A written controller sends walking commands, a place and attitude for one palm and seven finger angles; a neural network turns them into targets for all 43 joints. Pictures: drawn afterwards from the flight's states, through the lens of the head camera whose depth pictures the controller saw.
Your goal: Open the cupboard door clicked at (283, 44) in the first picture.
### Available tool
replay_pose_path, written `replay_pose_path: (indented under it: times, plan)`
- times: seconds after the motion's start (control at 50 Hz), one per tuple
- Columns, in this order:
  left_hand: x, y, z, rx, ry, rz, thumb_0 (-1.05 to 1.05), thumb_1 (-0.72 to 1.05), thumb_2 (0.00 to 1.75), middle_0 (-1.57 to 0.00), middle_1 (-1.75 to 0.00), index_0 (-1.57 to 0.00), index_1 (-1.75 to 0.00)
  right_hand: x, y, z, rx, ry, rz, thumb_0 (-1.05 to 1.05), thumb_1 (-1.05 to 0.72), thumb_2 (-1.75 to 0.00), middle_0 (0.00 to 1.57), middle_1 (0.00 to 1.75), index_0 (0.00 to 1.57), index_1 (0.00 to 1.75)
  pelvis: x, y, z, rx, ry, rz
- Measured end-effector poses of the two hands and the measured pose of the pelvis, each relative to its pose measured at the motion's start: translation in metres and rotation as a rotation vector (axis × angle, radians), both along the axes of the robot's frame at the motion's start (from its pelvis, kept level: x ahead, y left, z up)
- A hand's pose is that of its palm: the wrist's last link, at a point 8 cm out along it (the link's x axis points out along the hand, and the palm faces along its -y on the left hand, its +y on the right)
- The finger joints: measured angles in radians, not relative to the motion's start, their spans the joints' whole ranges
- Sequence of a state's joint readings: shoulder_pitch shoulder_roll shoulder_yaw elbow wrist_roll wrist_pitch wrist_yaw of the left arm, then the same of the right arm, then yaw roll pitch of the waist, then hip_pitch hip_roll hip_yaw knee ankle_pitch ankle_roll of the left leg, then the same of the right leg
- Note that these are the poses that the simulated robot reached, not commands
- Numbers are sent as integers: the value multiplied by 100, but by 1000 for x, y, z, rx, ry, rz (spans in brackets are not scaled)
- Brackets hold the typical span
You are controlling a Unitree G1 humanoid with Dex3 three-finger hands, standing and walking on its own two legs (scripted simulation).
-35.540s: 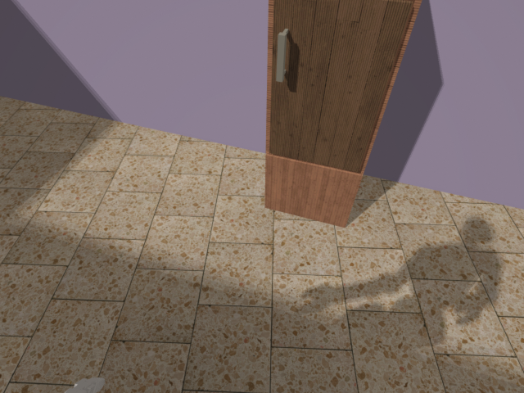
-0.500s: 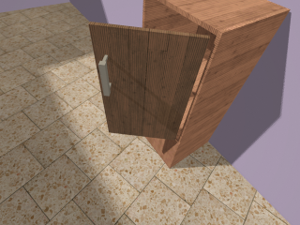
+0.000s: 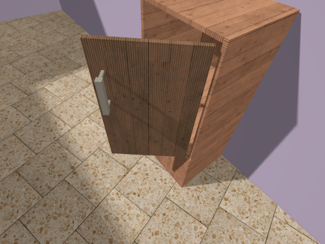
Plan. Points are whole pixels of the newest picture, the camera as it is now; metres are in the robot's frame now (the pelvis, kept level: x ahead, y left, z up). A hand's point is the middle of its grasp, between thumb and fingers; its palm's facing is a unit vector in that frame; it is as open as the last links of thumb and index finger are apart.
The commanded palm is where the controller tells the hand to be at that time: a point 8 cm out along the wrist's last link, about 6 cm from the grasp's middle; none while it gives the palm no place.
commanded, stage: come to a stop and stand still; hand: left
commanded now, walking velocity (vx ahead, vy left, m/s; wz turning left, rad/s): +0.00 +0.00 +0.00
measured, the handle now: (104, 93) +0.54 +0.22 +0.04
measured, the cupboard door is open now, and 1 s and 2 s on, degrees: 50 50 50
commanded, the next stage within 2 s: look again from close up in 0.14 s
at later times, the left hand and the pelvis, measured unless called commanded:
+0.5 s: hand out of the picture +0.00 +0.18 -0.18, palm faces +0.02 -0.98 -0.22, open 7.4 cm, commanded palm none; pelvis -0.02 +0.00 -0.01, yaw +0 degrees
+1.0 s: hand out of the picture -0.08 +0.15 -0.18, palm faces +0.06 -0.99 -0.16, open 7.4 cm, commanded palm none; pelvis -0.05 -0.01 -0.01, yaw +0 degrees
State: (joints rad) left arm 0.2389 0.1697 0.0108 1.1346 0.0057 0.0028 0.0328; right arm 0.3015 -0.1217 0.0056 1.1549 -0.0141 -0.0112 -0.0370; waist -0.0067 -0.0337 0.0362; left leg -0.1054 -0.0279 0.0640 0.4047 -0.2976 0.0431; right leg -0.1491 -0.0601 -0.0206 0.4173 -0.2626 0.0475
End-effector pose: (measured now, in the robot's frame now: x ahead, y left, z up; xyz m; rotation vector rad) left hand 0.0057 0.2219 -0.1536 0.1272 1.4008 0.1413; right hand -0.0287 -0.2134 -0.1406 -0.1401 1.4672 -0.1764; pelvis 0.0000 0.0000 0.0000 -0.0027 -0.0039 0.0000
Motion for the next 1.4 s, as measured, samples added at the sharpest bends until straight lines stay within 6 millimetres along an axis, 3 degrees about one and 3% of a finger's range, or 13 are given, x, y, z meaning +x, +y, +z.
replay_pose_path:
  times: [0.12, 0.26, 0.46, 0.58, 0.7, 0.86, 0.98, 1.08, 1.16, 1.28, 1.4]
  plan:
    - [10, 0, 1, 12, -14, -1, 1, 92, 89, -20, -30, -20, -30, -5, 4, -2, 15, 20, -15, 1, -91, -90, 20, 30, 20, 30, 4, -2, 0, 1, 0, 0]
    - [8, -4, 2, 19, -8, -3, 1, 92, 89, -20, -30, -20, -30, 3, 2, -4, 21, 6, -15, 1, -91, -90, 20, 30, 20, 30, 7, -4, -1, -2, 7, 0]
    - [-11, 2, 1, 51, -66, -11, 1, 91, 89, -20, -30, -20, -30, 33, -16, -10, -15, -171, 39, 1, -92, -90, 20, 30, 20, 30, -15, -2, -10, 2, -21, 4]
    - [-29, -2, 4, 37, -77, -21, 1, 91, 89, -20, -30, -20, -30, 38, -21, -4, -11, -242, 51, 1, -92, -90, 20, 30, 20, 30, -31, -4, -7, 4, -41, -4]
    - [-49, -10, 5, 18, -70, -17, 1, 91, 89, -20, -30, -20, -30, 23, -25, 0, -7, -236, 58, 1, -92, -90, 20, 30, 20, 30, -43, -8, -4, 5, -39, -3]
    - [-75, -17, 4, 1, -26, -4, 1, 91, 89, -20, -30, -20, -30, -18, -24, -2, 4, -140, 43, 1, -91, -90, 20, 30, 20, 30, -51, -11, -3, 4, -36, 1]
    - [-89, -19, 0, -10, 6, 27, 1, 91, 89, -20, -30, -20, -30, -47, -21, -7, 16, -44, 29, 1, -91, -90, 20, 30, 20, 30, -48, -11, -6, -2, -31, 5]
    - [-95, -14, -8, -27, 42, 60, 1, 91, 89, -20, -30, -20, -30, -55, -13, -8, 2, -2, 14, 1, -91, -90, 20, 30, 20, 30, -38, -2, -11, -7, -29, 6]
    - [-83, -7, -9, -33, 74, 35, 1, 91, 89, -20, -30, -20, -30, -55, -1, -6, -2, -8, -18, 1, -91, -90, 20, 30, 20, 30, -26, 6, -11, -2, -23, -14]
    - [-29, -6, -6, -20, -11, 0, 1, 91, 89, -20, -30, -19, -30, -51, 19, -8, 29, 16, -49, 1, -91, -90, 20, 30, 20, 30, -10, 5, -10, 13, -29, -22]
    - [3, 3, 3, 29, -45, -31, 3, 95, 89, -20, -30, -20, -30, -25, 31, -12, 65, -13, -71, 1, -91, -90, 20, 30, 20, 30, -5, 4, -5, 6, -25, -31]
